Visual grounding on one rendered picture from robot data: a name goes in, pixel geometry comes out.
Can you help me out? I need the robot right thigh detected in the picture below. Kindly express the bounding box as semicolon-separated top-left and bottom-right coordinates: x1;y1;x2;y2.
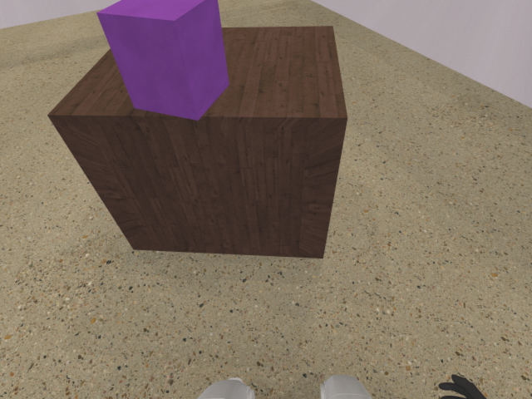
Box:
320;375;372;399

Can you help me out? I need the right robot hand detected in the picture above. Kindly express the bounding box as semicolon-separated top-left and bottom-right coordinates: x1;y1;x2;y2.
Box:
438;374;486;399

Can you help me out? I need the robot thigh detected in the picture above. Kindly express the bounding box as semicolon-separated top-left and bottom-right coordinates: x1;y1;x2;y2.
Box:
198;380;254;399
320;375;372;399

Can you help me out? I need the carton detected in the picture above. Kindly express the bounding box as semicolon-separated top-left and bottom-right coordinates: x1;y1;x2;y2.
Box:
96;0;229;121

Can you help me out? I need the robot left thigh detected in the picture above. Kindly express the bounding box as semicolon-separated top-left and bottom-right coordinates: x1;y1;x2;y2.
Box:
198;380;254;399

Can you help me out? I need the pedestal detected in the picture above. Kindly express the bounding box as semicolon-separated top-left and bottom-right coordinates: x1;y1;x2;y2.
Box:
48;26;347;259

